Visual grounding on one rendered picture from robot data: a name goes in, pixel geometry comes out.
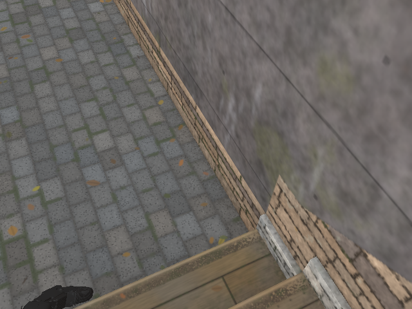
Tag robot left hand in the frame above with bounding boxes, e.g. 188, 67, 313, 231
21, 285, 93, 309

